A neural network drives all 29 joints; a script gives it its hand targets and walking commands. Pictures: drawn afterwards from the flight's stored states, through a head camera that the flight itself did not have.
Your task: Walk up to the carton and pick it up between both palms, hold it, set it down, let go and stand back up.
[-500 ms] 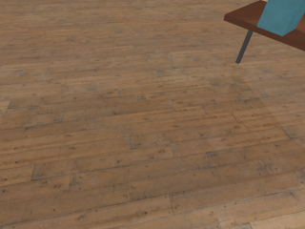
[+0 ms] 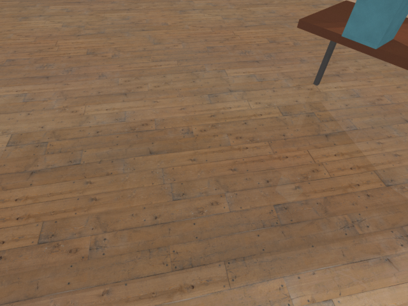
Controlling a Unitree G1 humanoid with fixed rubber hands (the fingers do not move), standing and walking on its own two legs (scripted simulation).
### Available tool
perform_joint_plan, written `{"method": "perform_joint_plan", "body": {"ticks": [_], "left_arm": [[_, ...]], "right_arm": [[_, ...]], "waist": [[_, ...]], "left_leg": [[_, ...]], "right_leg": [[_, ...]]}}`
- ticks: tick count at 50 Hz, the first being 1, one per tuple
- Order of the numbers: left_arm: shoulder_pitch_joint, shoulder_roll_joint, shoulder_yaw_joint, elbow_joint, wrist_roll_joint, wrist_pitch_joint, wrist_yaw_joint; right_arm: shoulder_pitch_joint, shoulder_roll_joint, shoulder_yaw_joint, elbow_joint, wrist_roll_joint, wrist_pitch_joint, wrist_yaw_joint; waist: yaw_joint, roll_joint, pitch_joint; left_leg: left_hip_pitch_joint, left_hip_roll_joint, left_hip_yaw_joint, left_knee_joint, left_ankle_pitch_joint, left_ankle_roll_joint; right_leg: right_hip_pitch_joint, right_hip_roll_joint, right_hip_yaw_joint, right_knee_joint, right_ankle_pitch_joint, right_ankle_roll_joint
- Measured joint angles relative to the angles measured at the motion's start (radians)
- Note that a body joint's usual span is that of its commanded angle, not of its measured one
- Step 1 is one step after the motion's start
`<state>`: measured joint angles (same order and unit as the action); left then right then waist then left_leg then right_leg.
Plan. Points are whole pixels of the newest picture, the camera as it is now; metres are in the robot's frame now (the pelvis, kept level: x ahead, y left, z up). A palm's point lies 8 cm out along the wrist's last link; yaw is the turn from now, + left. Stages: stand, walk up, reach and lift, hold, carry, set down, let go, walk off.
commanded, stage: stand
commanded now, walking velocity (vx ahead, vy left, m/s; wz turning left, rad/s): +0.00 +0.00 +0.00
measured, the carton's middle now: (379, 13) +1.47 -0.93 +0.02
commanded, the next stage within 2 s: walk up in 0.68 s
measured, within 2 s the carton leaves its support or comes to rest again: neither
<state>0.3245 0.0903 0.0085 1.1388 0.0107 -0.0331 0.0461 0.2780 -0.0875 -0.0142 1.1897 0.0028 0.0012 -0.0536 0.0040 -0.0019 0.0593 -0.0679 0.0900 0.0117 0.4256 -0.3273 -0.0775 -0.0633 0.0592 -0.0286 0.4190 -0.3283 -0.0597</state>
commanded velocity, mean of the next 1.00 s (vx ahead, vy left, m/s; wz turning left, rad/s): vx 0.00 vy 0.00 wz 0.00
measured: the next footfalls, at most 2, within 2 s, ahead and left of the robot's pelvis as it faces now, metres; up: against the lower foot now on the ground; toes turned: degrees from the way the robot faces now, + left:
right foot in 1.12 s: +0.13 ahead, -0.20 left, +0.00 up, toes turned -19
left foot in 1.54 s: +0.39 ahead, -0.02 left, +0.00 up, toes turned -20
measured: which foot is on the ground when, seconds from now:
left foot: down 0.00-1.00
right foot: down 0.00-0.90, up 0.92-1.00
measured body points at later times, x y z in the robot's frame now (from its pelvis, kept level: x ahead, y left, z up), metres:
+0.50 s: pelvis +0.01 +0.00 +0.00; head +0.02 +0.00 +0.45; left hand -0.02 +0.20 -0.17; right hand -0.03 -0.19 -0.17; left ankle -0.06 +0.16 -0.74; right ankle -0.06 -0.08 -0.74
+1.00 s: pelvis +0.00 +0.00 -0.03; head +0.02 -0.02 +0.42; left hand +0.01 +0.24 -0.18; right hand -0.02 -0.22 -0.19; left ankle -0.06 +0.16 -0.74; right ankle -0.04 -0.09 -0.71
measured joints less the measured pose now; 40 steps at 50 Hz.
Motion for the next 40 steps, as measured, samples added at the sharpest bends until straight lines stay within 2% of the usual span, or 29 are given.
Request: {"method": "perform_joint_plan", "body": {"ticks": [17,40], "left_arm": [[-0.002,0.013,0.001,-0.008,-0.001,-0.003,0.006],[-0.001,0.012,0.003,0.004,-0.007,0.000,0.001]], "right_arm": [[0.016,0.002,0.004,0.009,-0.003,-0.003,0.004],[0.017,0.009,0.001,0.005,-0.008,-0.003,0.001]], "waist": [[-0.011,0.006,-0.005],[-0.001,0.002,0.010]], "left_leg": [[-0.002,0.013,-0.002,0.016,-0.017,-0.008],[0.007,0.002,0.011,0.008,-0.010,0.004]], "right_leg": [[0.005,0.010,-0.007,0.003,-0.012,-0.007],[0.013,-0.004,-0.003,-0.005,-0.003,0.007]]}}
